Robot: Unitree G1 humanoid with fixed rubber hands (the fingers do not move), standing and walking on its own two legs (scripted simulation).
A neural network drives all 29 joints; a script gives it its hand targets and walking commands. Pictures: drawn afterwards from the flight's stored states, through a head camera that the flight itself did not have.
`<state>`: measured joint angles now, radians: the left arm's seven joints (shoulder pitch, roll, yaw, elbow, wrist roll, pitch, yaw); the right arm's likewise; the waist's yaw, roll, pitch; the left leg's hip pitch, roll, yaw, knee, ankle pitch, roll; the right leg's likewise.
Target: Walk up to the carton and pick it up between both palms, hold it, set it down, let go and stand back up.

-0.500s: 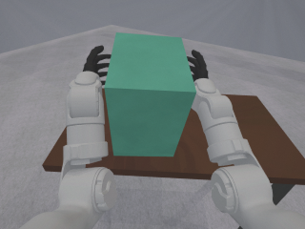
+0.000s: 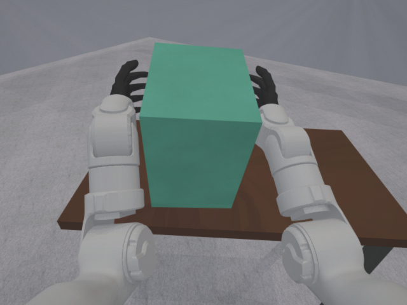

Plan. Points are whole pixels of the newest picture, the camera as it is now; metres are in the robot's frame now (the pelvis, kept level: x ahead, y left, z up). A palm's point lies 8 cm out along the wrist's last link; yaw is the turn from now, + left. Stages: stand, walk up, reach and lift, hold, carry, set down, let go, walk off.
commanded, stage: hold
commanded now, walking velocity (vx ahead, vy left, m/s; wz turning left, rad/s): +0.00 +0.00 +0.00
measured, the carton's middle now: (195, 130) +0.37 +0.03 +0.23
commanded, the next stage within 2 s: none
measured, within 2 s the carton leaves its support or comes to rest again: neither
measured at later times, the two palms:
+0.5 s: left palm (122, 103) +0.36 +0.15 +0.29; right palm (265, 108) +0.38 -0.10 +0.27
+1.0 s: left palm (122, 102) +0.36 +0.15 +0.29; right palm (265, 107) +0.38 -0.10 +0.27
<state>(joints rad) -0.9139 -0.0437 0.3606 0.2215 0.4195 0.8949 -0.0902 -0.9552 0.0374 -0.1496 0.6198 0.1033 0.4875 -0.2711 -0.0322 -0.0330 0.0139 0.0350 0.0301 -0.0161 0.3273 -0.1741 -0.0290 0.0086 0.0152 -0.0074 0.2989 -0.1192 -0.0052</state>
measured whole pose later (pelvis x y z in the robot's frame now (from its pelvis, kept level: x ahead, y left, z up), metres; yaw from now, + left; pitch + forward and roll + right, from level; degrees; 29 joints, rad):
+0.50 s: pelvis +0.00 +0.00 +0.00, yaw +0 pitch -11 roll +0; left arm -0.91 -0.05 0.36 0.21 0.42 0.90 -0.09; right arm -0.96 0.04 -0.15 0.61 0.10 0.49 -0.27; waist -0.03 -0.03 0.02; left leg 0.04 0.03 -0.02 0.33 -0.17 -0.03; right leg 0.01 0.02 -0.01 0.30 -0.12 -0.01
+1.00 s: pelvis +0.00 +0.00 +0.00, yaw +0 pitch -11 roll +0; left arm -0.91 -0.04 0.36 0.21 0.42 0.90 -0.09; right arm -0.96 0.04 -0.15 0.61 0.10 0.49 -0.27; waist -0.03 -0.03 0.01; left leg 0.04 0.03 -0.02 0.33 -0.18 -0.03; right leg 0.01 0.02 -0.01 0.30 -0.12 -0.01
